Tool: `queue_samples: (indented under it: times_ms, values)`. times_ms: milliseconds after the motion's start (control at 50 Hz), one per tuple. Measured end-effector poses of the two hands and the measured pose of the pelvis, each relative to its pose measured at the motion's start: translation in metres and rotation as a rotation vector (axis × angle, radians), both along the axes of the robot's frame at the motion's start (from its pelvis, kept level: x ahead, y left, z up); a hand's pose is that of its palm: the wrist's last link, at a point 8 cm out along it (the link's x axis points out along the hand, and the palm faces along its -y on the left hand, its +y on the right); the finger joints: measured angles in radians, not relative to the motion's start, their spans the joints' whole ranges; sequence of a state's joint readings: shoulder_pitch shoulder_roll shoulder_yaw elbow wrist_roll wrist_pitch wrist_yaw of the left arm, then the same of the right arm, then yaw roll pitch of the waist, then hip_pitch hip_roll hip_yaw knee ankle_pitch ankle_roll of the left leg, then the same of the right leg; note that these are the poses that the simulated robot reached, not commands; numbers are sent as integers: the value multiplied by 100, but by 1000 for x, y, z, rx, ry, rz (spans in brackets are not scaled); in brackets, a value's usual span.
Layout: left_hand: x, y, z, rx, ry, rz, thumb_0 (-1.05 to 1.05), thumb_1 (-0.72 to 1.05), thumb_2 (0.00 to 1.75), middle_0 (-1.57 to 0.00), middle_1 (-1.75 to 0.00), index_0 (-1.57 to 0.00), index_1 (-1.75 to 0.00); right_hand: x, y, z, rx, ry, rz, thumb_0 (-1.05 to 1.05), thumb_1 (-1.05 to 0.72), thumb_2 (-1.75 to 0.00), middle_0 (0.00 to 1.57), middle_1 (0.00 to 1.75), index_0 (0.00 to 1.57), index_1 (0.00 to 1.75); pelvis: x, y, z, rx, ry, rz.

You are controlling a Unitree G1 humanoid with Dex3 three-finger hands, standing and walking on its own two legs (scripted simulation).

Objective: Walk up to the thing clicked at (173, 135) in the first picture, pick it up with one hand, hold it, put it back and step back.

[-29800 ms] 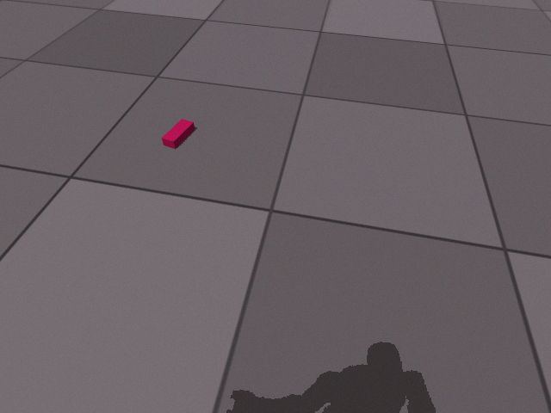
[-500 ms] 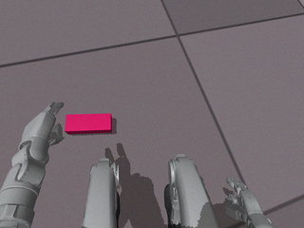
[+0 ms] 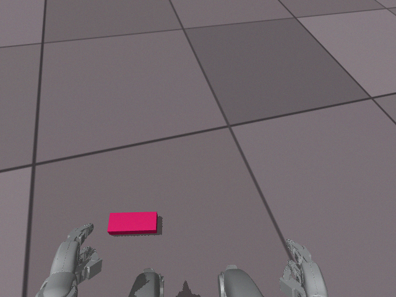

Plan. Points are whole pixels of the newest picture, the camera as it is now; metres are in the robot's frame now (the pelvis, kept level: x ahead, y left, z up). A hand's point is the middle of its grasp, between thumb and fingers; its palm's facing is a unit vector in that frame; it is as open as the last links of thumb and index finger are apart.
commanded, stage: home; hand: left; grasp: from above
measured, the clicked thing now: (133, 223) +0.48 +0.22 -0.64
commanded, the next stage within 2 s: none
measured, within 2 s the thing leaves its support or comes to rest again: neither
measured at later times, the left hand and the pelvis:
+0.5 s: hand (85, 279) +0.19 +0.18 +0.00, palm faces +0.08 -0.98 -0.20, open 7.4 cm; pelvis +0.03 +0.00 +0.05, yaw +2 degrees
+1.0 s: hand (86, 278) +0.19 +0.18 +0.00, palm faces +0.06 -0.98 -0.21, open 7.4 cm; pelvis +0.03 +0.00 +0.05, yaw +1 degrees
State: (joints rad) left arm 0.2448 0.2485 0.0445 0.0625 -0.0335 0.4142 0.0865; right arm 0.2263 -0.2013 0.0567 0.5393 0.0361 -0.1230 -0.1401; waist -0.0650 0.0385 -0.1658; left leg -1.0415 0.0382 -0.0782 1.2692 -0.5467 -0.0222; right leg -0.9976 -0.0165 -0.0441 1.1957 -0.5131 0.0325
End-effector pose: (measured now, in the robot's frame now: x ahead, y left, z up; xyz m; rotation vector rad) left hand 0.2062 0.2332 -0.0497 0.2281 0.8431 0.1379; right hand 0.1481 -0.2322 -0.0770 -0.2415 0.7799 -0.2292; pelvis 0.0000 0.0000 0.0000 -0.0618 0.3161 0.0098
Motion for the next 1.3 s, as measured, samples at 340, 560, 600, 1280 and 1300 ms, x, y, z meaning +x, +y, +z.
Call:
queue_samples:
  times_ms: [340,560,600,1280,1300]
  values:
    - [-36,-3,83,-42,-26,46,1,91,90,-20,-30,-20,-30,38,-8,70,-38,-190,1,1,-90,-89,20,30,20,29,32,-1,49,13,-119,16]
    - [-37,-5,77,-53,-18,47,1,91,90,-20,-30,-20,-30,55,-6,77,-45,-228,52,1,-90,-89,20,30,20,30,33,-3,50,17,-135,23]
    - [-37,-5,78,-51,-21,45,2,91,90,-20,-30,-20,-30,53,-6,76,-44,-222,50,1,-90,-89,20,30,20,30,33,-3,50,17,-137,23]
    - [-41,-8,78,-50,-21,29,1,91,90,-20,-30,-20,-30,29,-12,69,-45,-197,19,1,-90,-89,20,30,20,29,24,-4,49,18,-145,14]
    - [-42,-8,78,-50,-20,29,1,91,90,-20,-30,-20,-30,30,-12,69,-45,-198,20,1,-90,-89,20,30,20,29,24,-4,49,18,-145,14]
